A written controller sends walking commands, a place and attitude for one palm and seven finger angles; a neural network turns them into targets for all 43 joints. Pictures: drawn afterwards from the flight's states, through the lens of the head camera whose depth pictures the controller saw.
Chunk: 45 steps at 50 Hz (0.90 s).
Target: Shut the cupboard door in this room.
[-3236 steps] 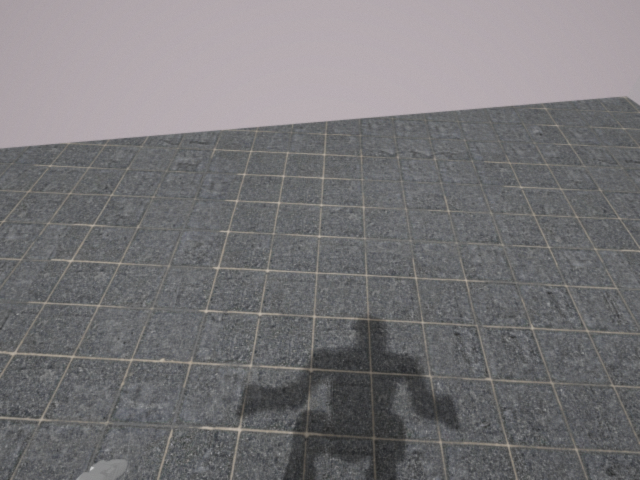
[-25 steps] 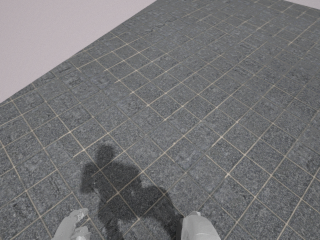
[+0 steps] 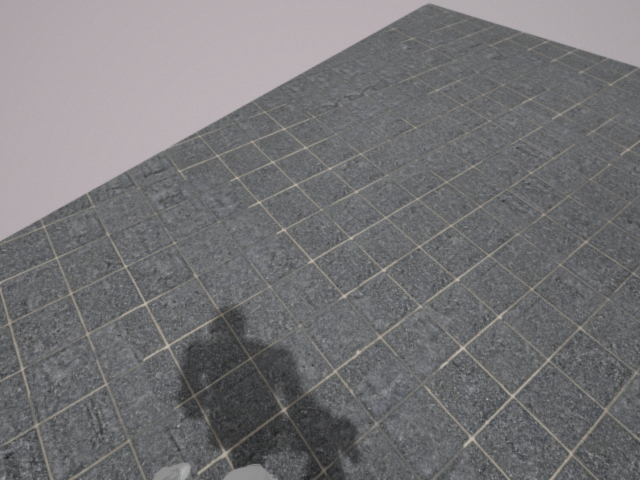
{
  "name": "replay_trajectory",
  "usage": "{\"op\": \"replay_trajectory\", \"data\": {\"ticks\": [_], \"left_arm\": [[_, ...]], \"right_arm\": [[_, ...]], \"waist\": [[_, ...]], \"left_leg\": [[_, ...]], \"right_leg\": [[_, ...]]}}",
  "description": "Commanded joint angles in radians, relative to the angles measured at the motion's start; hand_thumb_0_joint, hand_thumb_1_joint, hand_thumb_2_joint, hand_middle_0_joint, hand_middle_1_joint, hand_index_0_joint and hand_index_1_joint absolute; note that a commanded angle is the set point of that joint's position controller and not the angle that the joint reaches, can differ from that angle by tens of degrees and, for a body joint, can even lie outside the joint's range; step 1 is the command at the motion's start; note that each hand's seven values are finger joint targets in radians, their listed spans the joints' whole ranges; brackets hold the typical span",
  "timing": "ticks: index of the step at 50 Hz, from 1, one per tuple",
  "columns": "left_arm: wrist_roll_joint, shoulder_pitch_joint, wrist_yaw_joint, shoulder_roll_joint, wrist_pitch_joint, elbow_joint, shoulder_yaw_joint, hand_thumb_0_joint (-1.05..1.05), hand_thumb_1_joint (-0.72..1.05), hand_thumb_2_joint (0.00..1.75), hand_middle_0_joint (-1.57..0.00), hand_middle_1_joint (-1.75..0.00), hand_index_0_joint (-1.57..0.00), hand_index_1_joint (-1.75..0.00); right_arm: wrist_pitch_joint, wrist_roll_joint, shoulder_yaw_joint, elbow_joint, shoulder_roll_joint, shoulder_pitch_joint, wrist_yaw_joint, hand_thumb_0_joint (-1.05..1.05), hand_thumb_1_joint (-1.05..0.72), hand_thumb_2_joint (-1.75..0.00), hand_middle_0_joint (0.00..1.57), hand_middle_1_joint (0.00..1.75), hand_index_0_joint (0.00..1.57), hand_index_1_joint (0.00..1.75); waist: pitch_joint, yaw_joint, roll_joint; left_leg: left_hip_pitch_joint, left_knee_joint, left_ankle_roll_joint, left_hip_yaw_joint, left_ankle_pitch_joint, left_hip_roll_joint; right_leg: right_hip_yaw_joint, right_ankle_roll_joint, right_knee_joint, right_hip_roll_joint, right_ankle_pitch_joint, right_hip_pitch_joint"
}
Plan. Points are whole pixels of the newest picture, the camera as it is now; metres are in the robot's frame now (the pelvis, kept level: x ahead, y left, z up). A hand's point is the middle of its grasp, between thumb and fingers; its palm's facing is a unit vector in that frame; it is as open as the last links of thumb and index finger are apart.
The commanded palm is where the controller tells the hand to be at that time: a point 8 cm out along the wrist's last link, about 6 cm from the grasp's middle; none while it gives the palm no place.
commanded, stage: turn to face it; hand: left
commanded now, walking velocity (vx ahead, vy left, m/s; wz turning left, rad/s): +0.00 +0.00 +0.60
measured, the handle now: out of the picture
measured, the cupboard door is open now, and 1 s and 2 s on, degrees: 25 25 25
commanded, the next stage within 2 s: none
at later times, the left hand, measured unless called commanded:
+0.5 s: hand out of the picture +0.10 +0.22 -0.16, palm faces +0.29 -0.92 -0.27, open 7.4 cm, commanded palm none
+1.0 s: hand out of the picture -0.06 +0.17 -0.18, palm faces +0.62 -0.74 -0.26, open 7.4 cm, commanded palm none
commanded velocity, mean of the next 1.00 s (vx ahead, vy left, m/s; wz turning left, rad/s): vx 0.00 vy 0.00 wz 0.60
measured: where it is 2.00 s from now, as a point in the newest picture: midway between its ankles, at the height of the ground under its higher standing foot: outside the picture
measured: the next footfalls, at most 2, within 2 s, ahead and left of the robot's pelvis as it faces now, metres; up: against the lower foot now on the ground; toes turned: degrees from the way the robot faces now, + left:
left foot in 0.10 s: +0.06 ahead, +0.12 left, +0.00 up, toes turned +12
right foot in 0.54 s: +0.13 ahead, -0.13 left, +0.00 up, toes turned +15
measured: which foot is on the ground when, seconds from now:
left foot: up 0.00-0.08, down 0.10-0.54, up 0.56-0.96, down 0.98-1.00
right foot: down 0.00-0.10, up 0.12-0.52, down 0.54-0.98, up 1.00-1.00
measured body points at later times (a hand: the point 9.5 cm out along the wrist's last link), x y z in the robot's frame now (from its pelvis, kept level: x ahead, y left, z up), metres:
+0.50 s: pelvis +0.05 -0.01 +0.00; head +0.10 +0.00 +0.44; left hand +0.08 +0.27 -0.14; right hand +0.18 -0.23 -0.15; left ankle +0.02 +0.11 -0.73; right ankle +0.08 -0.14 -0.71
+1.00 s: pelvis +0.06 -0.01 -0.01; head +0.10 +0.04 +0.43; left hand -0.09 +0.21 -0.16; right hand +0.32 -0.14 -0.14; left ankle -0.02 +0.06 -0.74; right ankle +0.09 -0.14 -0.72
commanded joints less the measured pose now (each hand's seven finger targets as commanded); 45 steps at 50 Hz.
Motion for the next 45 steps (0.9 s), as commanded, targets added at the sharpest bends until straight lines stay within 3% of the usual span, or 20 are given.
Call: {"op": "replay_trajectory", "data": {"ticks": [1, 3, 4, 5, 6, 8, 9, 11, 20, 24, 25, 26, 27, 28, 29, 31, 33, 39, 43, 45], "left_arm": [[0.003, 0.109, 0.010, 0.184, 0.003, -0.022, 0.057, 0.00, 0.90, 0.90, -0.20, -0.30, -0.20, -0.30], [-0.002, 0.109, 0.008, 0.199, 0.006, -0.024, 0.062, 0.00, 0.90, 0.90, -0.20, -0.30, -0.20, -0.30], [-0.005, 0.104, 0.005, 0.180, 0.013, -0.038, 0.061, 0.00, 0.90, 0.90, -0.20, -0.30, -0.20, -0.30], [-0.014, 0.085, -0.002, 0.117, 0.017, -0.085, 0.044, 0.00, 0.90, 0.90, -0.20, -0.30, -0.20, -0.30], [0.002, 0.005, 0.008, 0.130, 0.030, -0.106, 0.034, 0.00, 0.90, 0.90, -0.20, -0.30, -0.20, -0.30], [0.001, -0.034, 0.002, 0.133, 0.034, -0.099, 0.046, 0.00, 0.90, 0.90, -0.20, -0.30, -0.20, -0.30], [0.003, -0.013, -0.005, 0.134, 0.036, -0.083, 0.048, 0.00, 0.90, 0.90, -0.20, -0.30, -0.20, -0.30], [0.001, 0.027, -0.009, 0.132, 0.045, -0.062, 0.049, 0.00, 0.90, 0.90, -0.20, -0.30, -0.20, -0.30], [-0.006, -0.034, -0.009, 0.139, 0.054, -0.117, 0.042, 0.00, 0.90, 0.90, -0.20, -0.30, -0.20, -0.30], [-0.011, 0.049, -0.007, 0.158, 0.040, -0.118, 0.043, 0.00, 0.90, 0.90, -0.20, -0.30, -0.20, -0.30], [-0.011, 0.093, -0.004, 0.172, 0.030, -0.109, 0.048, 0.00, 0.90, 0.90, -0.20, -0.30, -0.20, -0.30], [0.003, 0.128, 0.004, 0.250, 0.017, -0.107, 0.063, 0.00, 0.90, 0.90, -0.20, -0.30, -0.20, -0.30], [0.011, 0.139, 0.008, 0.321, 0.015, -0.119, 0.073, 0.00, 0.90, 0.90, -0.20, -0.30, -0.20, -0.30], [0.003, 0.130, 0.012, 0.305, 0.014, -0.127, 0.074, 0.00, 0.90, 0.90, -0.20, -0.30, -0.20, -0.30], [0.004, 0.060, 0.018, 0.271, 0.019, -0.141, 0.072, 0.00, 0.90, 0.90, -0.20, -0.30, -0.20, -0.30], [0.006, -0.005, 0.014, 0.211, 0.017, -0.165, 0.050, 0.00, 0.90, 0.90, -0.20, -0.30, -0.20, -0.30], [0.008, 0.018, 0.013, 0.205, 0.011, -0.164, 0.047, 0.00, 0.90, 0.90, -0.20, -0.30, -0.20, -0.30], [0.010, 0.136, 0.009, 0.245, 0.016, -0.120, 0.056, 0.00, 0.90, 0.90, -0.20, -0.30, -0.20, -0.30], [0.011, 0.156, 0.007, 0.268, 0.021, -0.107, 0.067, 0.00, 0.90, 0.90, -0.20, -0.30, -0.20, -0.30], [0.011, 0.148, 0.006, 0.277, 0.024, -0.100, 0.074, 0.00, 0.90, 0.90, -0.20, -0.30, -0.20, -0.30]], "right_arm": [[-0.025, 0.002, -0.007, -0.096, -0.055, -0.032, 0.010, 0.00, -0.90, -0.90, 0.20, 0.30, 0.20, 0.30], [-0.026, -0.001, -0.018, -0.090, -0.087, 0.031, 0.008, 0.00, -0.90, -0.90, 0.20, 0.30, 0.20, 0.30], [-0.031, -0.006, -0.034, -0.092, -0.144, 0.092, 0.006, 0.00, -0.90, -0.90, 0.20, 0.30, 0.20, 0.30], [-0.037, -0.008, -0.058, -0.098, -0.248, 0.142, -0.001, 0.00, -0.90, -0.90, 0.20, 0.30, 0.20, 0.30], [-0.031, 0.000, -0.062, -0.067, -0.255, 0.173, -0.014, 0.00, -0.90, -0.90, 0.20, 0.30, 0.20, 0.30], [-0.035, -0.003, -0.057, -0.097, -0.231, 0.068, -0.026, 0.00, -0.90, -0.90, 0.20, 0.30, 0.20, 0.30], [-0.040, -0.003, -0.048, -0.112, -0.205, 0.020, -0.027, 0.00, -0.90, -0.90, 0.20, 0.30, 0.20, 0.30], [-0.046, -0.001, -0.045, -0.123, -0.205, -0.009, -0.027, 0.00, -0.90, -0.90, 0.20, 0.30, 0.20, 0.30], [-0.028, -0.004, -0.071, -0.144, -0.247, -0.017, -0.015, 0.00, -0.90, -0.90, 0.20, 0.30, 0.20, 0.30], [-0.018, -0.001, -0.080, -0.172, -0.255, -0.080, -0.010, 0.00, -0.90, -0.90, 0.20, 0.30, 0.20, 0.30], [-0.018, 0.004, -0.078, -0.179, -0.241, -0.088, -0.008, 0.00, -0.90, -0.90, 0.20, 0.30, 0.20, 0.30], [-0.020, 0.014, -0.072, -0.189, -0.187, -0.072, 0.001, 0.00, -0.90, -0.90, 0.20, 0.30, 0.20, 0.30], [-0.021, 0.014, -0.063, -0.221, -0.140, -0.089, 0.006, 0.00, -0.90, -0.90, 0.20, 0.30, 0.20, 0.30], [-0.006, 0.003, -0.072, -0.216, -0.187, -0.103, 0.003, 0.00, -0.90, -0.90, 0.20, 0.30, 0.20, 0.30], [0.002, 0.004, -0.075, -0.203, -0.178, -0.101, 0.005, 0.00, -0.90, -0.90, 0.20, 0.30, 0.20, 0.30], [0.009, -0.002, -0.066, -0.163, -0.161, -0.084, 0.022, 0.00, -0.90, -0.90, 0.20, 0.30, 0.20, 0.30], [0.013, 0.001, -0.059, -0.156, -0.154, -0.079, 0.027, 0.00, -0.90, -0.90, 0.20, 0.30, 0.20, 0.30], [0.012, 0.007, -0.040, -0.178, -0.128, -0.181, 0.033, 0.00, -0.90, -0.90, 0.20, 0.30, 0.20, 0.30], [0.001, 0.011, -0.027, -0.193, -0.124, -0.207, 0.033, 0.00, -0.90, -0.90, 0.20, 0.30, 0.20, 0.30], [-0.006, 0.012, -0.028, -0.194, -0.128, -0.179, 0.030, 0.00, -0.90, -0.90, 0.20, 0.30, 0.20, 0.30]], "waist": [[-0.059, 0.047, -0.103], [-0.121, 0.008, -0.072], [-0.168, -0.027, 0.065], [-0.175, -0.049, 0.347], [-0.185, -0.075, 0.261], [-0.120, -0.035, 0.167], [-0.107, -0.011, 0.111], [-0.106, 0.006, 0.089], [-0.105, -0.016, 0.151], [-0.133, 0.028, 0.175], [-0.155, 0.053, 0.136], [-0.177, 0.068, -0.063], [-0.141, 0.080, -0.311], [-0.111, 0.077, -0.270], [-0.073, 0.041, -0.227], [-0.015, 0.006, -0.159], [-0.032, 0.013, -0.202], [-0.058, 0.069, -0.195], [-0.084, 0.085, -0.233], [-0.104, 0.070, -0.225]], "left_leg": [[0.030, -0.145, 0.016, 0.005, -0.003, 0.004], [0.180, -0.293, 0.033, 0.017, 0.121, -0.013], [0.336, -0.389, 0.097, -0.133, 0.389, 0.095], [0.480, -0.436, 0.260, -0.458, 0.868, 0.343], [0.472, -0.446, 0.320, -0.496, 0.846, 0.377], [0.390, -0.445, 0.283, -0.411, 0.645, 0.293], [0.360, -0.448, 0.249, -0.347, 0.610, 0.248], [0.342, -0.456, 0.218, -0.283, 0.614, 0.193], [0.316, -0.415, 0.219, -0.357, 0.585, 0.144], [0.210, -0.328, 0.179, -0.398, 0.576, 0.099], [0.141, -0.263, 0.140, -0.388, 0.486, 0.064], [-0.039, -0.103, 0.067, -0.294, 0.224, -0.027], [-0.173, 0.126, 0.000, -0.120, -0.244, -0.146], [-0.141, 0.293, 0.011, -0.189, -0.253, -0.086], [-0.147, 0.387, 0.009, -0.185, -0.197, -0.063], [-0.140, 0.446, -0.012, -0.151, -0.062, -0.037], [-0.127, 0.394, -0.027, -0.116, -0.035, -0.038], [-0.066, 0.120, -0.029, -0.042, -0.072, -0.050], [-0.004, -0.059, -0.007, 0.002, -0.076, -0.052], [0.072, -0.182, 0.003, 0.026, -0.033, -0.059]], "right_leg": [[0.173, -0.057, -0.063, -0.361, 0.526, 0.127], [0.109, -0.003, 0.102, -0.336, 0.549, 0.103], [0.057, 0.063, 0.280, -0.261, 0.365, -0.040], [0.034, 0.152, 0.515, -0.096, -0.273, -0.320], [0.181, 0.148, 0.653, -0.078, -0.401, -0.387], [0.262, 0.152, 0.706, -0.092, -0.265, -0.439], [0.260, 0.156, 0.693, -0.091, -0.196, -0.419], [0.255, 0.168, 0.656, -0.081, -0.133, -0.376], [0.242, 0.187, 0.376, -0.031, -0.155, -0.278], [0.214, 0.172, 0.092, 0.013, -0.029, -0.054], [0.226, 0.164, -0.070, -0.017, 0.086, 0.070], [0.389, 0.110, -0.167, -0.207, 0.162, 0.245], [0.617, -0.014, -0.187, -0.472, 0.330, 0.235], [0.607, -0.065, -0.197, -0.496, 0.294, 0.094], [0.564, -0.072, -0.189, -0.461, 0.261, 0.050], [0.360, -0.031, -0.153, -0.347, 0.315, 0.007], [0.278, -0.020, -0.142, -0.323, 0.398, 0.053], [0.191, -0.028, -0.107, -0.345, 0.555, 0.174], [0.152, -0.028, -0.061, -0.366, 0.609, 0.207], [0.124, -0.007, -0.006, -0.375, 0.608, 0.198]]}}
